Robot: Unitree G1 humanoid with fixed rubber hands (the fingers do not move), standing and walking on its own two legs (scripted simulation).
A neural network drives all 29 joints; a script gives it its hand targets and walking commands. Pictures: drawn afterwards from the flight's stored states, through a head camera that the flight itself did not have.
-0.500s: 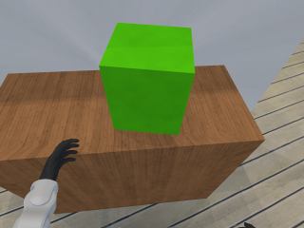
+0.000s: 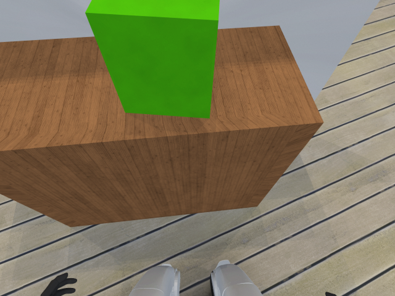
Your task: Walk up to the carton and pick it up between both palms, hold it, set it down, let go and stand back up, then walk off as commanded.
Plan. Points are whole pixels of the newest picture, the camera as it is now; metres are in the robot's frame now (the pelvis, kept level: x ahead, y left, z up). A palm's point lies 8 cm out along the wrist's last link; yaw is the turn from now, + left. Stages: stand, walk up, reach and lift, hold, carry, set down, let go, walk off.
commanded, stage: walk off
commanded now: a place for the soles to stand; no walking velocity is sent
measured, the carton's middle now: (167, 44) +0.63 +0.04 +0.10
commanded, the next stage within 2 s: none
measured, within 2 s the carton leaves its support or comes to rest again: neither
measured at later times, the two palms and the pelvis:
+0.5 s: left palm out of the picture +0.06 +0.33 -0.12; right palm out of the picture -0.01 -0.26 -0.05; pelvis -0.07 +0.05 +0.01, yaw +0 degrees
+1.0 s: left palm out of the picture -0.01 +0.26 -0.09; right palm out of the picture -0.08 -0.34 -0.11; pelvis -0.15 -0.03 -0.01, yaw -1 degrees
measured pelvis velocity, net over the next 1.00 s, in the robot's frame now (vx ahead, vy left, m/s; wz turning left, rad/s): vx -0.15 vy -0.03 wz -0.02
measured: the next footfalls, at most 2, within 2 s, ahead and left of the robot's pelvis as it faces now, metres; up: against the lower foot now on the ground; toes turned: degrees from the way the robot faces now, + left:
left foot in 0.14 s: +0.03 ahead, +0.11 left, +0.00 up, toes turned +0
right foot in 0.86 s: -0.03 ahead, -0.15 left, +0.00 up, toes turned +6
